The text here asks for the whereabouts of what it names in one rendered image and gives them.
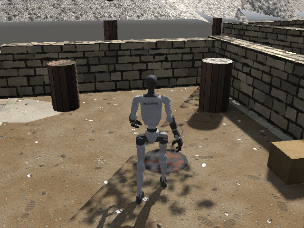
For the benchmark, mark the robot right hand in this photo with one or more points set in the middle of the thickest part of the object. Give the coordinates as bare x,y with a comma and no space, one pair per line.
180,143

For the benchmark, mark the left robot shin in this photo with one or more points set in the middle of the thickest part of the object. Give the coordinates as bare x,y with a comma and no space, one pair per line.
139,180

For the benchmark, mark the right robot upper arm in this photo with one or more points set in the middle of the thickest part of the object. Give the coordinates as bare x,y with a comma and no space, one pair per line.
168,108

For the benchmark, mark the robot shin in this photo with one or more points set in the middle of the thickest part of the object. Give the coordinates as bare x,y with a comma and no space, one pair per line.
163,167
139,180

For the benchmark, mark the left robot upper arm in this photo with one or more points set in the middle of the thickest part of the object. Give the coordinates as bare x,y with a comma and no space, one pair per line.
134,107

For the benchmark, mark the robot right forearm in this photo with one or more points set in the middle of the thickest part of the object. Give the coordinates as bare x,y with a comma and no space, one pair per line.
175,129

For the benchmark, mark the robot left forearm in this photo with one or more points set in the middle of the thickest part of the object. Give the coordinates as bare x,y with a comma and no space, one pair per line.
132,121

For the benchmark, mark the robot left hand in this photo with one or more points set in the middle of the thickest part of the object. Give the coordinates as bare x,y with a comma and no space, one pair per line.
137,122

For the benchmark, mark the right robot shin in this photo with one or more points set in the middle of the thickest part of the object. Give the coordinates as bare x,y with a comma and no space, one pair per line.
163,167

